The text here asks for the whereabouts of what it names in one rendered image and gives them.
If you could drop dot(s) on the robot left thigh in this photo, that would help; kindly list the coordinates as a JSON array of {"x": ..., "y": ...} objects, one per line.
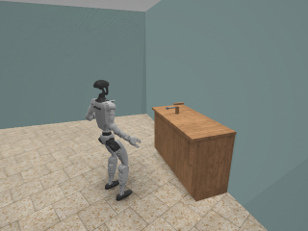
[{"x": 113, "y": 159}]

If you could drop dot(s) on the robot right thigh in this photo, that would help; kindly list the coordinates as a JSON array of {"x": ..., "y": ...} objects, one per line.
[{"x": 121, "y": 153}]

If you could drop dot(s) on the robot left upper arm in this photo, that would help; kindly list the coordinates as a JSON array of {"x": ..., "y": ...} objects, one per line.
[{"x": 89, "y": 115}]

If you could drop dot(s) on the robot thigh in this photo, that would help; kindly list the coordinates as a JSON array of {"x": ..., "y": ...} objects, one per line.
[
  {"x": 113, "y": 159},
  {"x": 121, "y": 153}
]

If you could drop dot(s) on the counter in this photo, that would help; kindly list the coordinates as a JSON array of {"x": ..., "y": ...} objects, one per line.
[{"x": 197, "y": 149}]

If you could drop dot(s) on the robot right upper arm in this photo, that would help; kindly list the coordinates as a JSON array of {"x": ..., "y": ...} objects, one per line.
[{"x": 110, "y": 108}]

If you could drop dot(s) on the robot right forearm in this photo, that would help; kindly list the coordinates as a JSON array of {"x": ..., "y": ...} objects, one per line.
[{"x": 118, "y": 132}]

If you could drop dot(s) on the robot right hand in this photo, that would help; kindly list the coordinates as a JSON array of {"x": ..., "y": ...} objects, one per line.
[{"x": 133, "y": 141}]

